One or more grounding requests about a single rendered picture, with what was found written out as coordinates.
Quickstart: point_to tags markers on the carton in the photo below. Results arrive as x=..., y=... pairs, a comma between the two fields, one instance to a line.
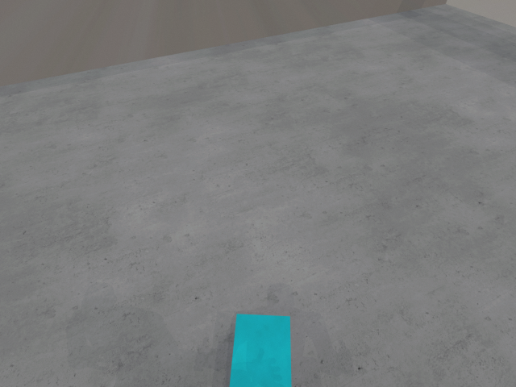
x=261, y=352

